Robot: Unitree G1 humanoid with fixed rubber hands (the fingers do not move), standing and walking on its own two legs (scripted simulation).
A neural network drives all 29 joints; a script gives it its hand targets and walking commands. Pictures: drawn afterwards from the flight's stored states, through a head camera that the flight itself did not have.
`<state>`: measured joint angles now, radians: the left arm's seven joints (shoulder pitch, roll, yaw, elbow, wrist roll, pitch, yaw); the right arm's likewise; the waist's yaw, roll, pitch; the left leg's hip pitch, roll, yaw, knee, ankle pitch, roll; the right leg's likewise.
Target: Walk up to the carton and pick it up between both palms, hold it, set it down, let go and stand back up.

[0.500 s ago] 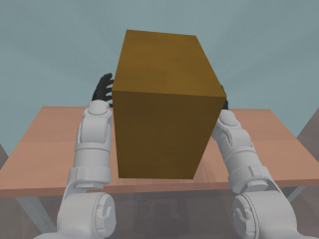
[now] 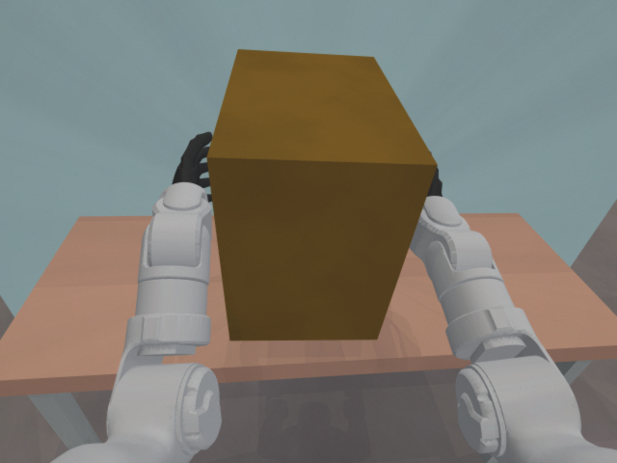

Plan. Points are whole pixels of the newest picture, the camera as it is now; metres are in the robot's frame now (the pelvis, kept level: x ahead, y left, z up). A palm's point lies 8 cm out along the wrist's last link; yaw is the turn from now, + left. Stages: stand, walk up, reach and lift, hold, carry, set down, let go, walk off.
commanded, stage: reach and lift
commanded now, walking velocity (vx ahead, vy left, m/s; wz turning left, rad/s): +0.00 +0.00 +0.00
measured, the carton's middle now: (305, 190) +0.44 +0.00 +0.20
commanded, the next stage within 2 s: hold in 0.60 s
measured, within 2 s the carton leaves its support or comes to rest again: neither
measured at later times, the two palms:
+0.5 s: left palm (190, 182) +0.38 +0.14 +0.24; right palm (429, 187) +0.38 -0.15 +0.24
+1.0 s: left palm (183, 166) +0.37 +0.15 +0.27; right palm (436, 163) +0.37 -0.15 +0.28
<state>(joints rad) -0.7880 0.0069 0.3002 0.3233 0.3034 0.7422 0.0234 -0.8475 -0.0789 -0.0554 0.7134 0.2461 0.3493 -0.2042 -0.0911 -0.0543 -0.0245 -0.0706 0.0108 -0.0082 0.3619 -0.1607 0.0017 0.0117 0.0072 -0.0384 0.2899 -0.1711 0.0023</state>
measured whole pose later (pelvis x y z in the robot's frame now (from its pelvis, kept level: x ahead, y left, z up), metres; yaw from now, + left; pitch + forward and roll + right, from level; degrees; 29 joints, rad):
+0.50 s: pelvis +0.01 -0.01 +0.00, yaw +0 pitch -8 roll -1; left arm -0.80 0.02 0.32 0.30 0.28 0.80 0.01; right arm -0.88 -0.10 -0.01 0.67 0.31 0.44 -0.25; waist -0.10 -0.04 -0.04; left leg -0.05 0.02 -0.02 0.37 -0.18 -0.01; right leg 0.03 0.02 -0.04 0.29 -0.19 0.00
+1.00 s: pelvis +0.01 -0.01 +0.00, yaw +0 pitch -7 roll -1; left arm -0.86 0.04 0.33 0.33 0.26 0.88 0.01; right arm -0.99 -0.13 0.00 0.73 0.36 0.54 -0.27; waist -0.08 -0.03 -0.11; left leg -0.09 0.03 -0.01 0.38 -0.18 -0.02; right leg 0.00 0.03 -0.04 0.30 -0.18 -0.01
